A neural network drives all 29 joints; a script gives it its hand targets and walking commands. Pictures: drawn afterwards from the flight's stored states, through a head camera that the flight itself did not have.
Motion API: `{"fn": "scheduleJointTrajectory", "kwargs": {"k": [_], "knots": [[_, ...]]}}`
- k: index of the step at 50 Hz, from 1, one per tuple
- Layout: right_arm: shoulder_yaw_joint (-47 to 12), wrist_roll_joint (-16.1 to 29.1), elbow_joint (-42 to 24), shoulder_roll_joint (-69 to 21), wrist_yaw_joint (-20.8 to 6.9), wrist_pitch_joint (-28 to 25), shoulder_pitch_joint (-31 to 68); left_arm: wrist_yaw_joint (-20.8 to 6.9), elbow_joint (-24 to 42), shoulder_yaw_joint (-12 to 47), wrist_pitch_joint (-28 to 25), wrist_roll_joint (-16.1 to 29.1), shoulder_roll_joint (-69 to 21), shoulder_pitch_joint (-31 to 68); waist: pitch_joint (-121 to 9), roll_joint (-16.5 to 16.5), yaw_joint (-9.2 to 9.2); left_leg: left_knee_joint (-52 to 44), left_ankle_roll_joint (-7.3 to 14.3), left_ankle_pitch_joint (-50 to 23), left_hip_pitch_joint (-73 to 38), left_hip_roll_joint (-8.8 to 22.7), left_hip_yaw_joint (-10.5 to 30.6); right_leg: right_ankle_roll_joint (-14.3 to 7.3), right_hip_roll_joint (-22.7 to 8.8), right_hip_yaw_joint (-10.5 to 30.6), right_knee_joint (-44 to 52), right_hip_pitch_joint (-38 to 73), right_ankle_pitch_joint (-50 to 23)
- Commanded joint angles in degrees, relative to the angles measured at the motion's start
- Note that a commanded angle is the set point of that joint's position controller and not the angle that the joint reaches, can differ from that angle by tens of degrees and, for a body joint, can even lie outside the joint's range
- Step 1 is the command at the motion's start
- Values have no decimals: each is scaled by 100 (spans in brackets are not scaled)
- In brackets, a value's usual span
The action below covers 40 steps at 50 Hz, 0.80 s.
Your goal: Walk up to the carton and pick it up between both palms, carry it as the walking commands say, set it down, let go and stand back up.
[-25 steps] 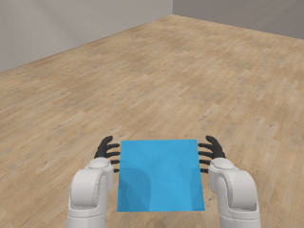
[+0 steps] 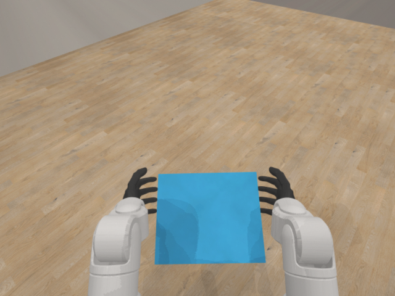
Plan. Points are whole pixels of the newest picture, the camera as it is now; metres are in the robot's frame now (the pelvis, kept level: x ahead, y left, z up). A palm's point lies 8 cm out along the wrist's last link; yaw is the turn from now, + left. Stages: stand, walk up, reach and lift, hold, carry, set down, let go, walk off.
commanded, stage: carry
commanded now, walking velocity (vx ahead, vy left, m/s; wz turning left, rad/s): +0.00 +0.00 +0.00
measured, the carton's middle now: (207, 218) +0.31 +0.01 -0.01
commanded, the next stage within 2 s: hold in 0.86 s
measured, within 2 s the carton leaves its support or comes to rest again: neither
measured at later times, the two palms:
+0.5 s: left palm (145, 212) +0.26 +0.12 +0.08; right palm (297, 213) +0.27 -0.15 +0.08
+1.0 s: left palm (142, 227) +0.27 +0.14 +0.02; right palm (282, 227) +0.27 -0.14 +0.02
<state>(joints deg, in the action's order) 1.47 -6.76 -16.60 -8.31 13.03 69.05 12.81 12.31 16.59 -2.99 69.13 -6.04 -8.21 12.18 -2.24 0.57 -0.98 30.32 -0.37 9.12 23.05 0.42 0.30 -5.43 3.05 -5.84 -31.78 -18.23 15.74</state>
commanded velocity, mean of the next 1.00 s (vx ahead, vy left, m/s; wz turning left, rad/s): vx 0.00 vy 0.00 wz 0.00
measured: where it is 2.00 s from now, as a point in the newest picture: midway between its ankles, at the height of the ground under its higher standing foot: outside the picture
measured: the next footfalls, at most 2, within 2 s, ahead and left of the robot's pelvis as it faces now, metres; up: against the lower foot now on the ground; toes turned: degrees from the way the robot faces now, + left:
none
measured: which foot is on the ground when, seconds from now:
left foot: down 0.00-1.00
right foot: down 0.00-1.00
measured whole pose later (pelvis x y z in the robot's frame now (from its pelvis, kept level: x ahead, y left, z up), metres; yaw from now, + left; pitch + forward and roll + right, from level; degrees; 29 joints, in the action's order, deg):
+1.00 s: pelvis -0.01 -0.01 +0.00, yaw -5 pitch -4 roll +2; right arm 4.5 -10.6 12.1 -8.3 8.3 43.3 12.7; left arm 2.8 -9.1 -9.5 44.6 -10.6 -7.9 10.8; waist 3.9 -0.6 -4.9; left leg 26.9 0.4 8.4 14.2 -2.5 6.1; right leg -5.8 4.7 -1.4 -30.4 -11.7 14.5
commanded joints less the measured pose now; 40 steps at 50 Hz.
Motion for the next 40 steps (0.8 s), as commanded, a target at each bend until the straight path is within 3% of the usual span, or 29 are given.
{"fn": "scheduleJointTrajectory", "kwargs": {"k": [1,11,27,40], "knots": [[-3064,2077,-906,-5933,-1391,-292,2065,-1395,912,3145,-306,2052,-5815,2322,-2187,-89,7,-94,351,-821,-873,605,443,-103,-1230,975,592,826,-1974],[-3126,2078,-1022,-5856,-1408,-380,1952,-1405,1053,3168,-407,2034,-5665,2185,-2140,-183,7,-66,306,-354,-673,516,355,-59,-1282,1069,711,920,-1984],[-2938,1917,-743,-5624,-1430,-572,1975,-1387,788,2992,-609,1846,-5451,2195,-1884,-141,19,-184,200,-99,-524,450,318,52,-1287,1158,1080,803,-1054],[-2742,1735,-373,-5474,-1473,-946,1932,-1447,462,2857,-968,1727,-5276,2189,-1895,-114,15,-246,198,-266,-524,460,356,136,-1258,1063,1025,914,-1216]]}}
